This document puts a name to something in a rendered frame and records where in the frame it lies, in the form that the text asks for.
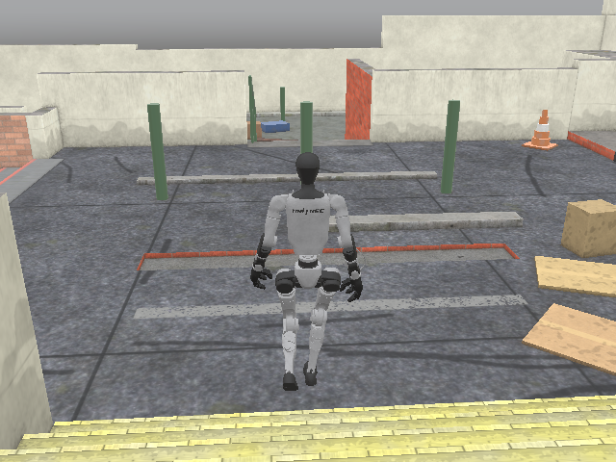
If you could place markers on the robot left upper arm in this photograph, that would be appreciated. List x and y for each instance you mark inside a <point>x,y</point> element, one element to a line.
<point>276,205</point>

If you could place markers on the robot right forearm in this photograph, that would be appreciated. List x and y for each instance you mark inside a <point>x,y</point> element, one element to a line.
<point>350,254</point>

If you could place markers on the robot right foot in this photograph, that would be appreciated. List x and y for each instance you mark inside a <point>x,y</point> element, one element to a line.
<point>310,378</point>

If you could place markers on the robot left hand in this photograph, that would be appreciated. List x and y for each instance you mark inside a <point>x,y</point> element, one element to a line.
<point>260,274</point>

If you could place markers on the robot right hand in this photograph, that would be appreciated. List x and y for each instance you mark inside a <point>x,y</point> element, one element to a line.
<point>356,285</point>

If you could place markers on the robot left forearm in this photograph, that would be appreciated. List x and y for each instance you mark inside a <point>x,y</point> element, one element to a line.
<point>261,256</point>

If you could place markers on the robot right upper arm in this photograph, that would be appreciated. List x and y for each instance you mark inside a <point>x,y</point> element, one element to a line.
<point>338,204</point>

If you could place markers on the right robot shin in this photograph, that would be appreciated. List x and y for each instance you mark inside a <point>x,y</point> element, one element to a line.
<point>315,343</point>

